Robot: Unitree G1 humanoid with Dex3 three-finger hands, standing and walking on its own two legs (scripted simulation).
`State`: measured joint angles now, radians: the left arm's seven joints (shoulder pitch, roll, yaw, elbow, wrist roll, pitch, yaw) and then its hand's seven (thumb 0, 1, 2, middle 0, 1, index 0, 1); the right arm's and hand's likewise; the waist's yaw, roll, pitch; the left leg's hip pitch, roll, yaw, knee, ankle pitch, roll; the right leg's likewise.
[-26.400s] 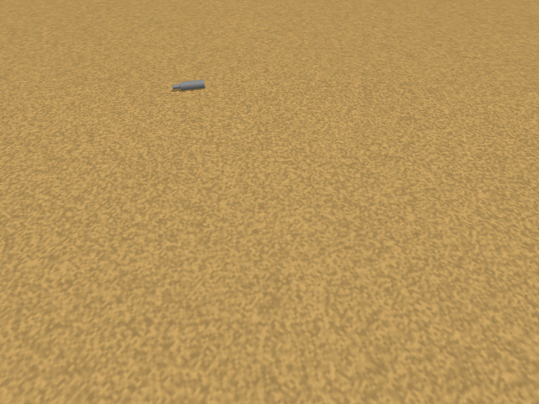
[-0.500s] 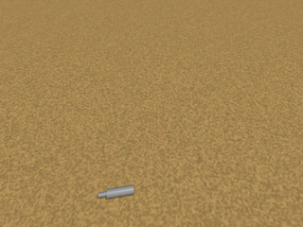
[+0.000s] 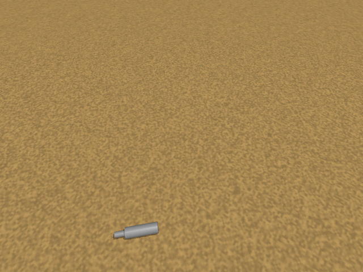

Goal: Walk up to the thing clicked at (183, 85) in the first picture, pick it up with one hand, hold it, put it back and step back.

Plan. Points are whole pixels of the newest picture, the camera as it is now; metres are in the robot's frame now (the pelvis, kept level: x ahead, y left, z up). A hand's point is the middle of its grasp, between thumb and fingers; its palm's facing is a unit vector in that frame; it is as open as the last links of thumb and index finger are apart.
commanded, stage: stand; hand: left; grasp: from above
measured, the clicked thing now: (136, 231) +0.45 +0.25 -0.75
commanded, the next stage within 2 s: rise first in 1.52 s
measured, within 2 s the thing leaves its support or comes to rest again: neither
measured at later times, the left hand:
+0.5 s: hand out of the picture +0.08 +0.25 -0.15, palm faces +0.00 -0.95 -0.33, open 7.4 cm
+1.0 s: hand out of the picture +0.07 +0.25 -0.15, palm faces +0.00 -0.94 -0.34, open 7.4 cm
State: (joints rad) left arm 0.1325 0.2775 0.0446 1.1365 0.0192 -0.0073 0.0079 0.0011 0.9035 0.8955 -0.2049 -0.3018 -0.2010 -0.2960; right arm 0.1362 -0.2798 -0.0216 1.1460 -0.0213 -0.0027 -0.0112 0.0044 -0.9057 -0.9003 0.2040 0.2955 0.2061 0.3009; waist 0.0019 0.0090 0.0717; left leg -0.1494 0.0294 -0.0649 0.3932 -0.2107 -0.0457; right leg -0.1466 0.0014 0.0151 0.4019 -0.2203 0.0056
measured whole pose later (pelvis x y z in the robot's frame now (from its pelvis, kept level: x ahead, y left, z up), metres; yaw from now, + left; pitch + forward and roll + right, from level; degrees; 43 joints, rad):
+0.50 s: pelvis +0.00 +0.00 +0.00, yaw +0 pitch -2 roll +0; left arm 0.09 0.33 0.02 1.12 0.01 -0.01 -0.01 0.00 0.90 0.90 -0.21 -0.30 -0.20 -0.30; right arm 0.09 -0.34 0.00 1.11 -0.02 -0.01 0.00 0.00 -0.90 -0.90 0.20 0.30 0.21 0.30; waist 0.00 0.01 0.06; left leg -0.13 0.03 -0.07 0.36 -0.19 -0.04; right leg -0.13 0.00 0.01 0.37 -0.20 0.01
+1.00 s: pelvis +0.00 +0.00 +0.00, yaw +0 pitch -2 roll +0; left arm 0.11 0.34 0.01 1.13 0.01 -0.01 -0.01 0.00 0.90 0.90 -0.21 -0.30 -0.20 -0.30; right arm 0.11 -0.35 0.01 1.12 -0.01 -0.01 0.00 0.00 -0.90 -0.90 0.21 0.30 0.21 0.30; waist 0.00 0.01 0.06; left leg -0.13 0.03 -0.07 0.35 -0.18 -0.04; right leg -0.13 0.00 0.01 0.36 -0.20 0.01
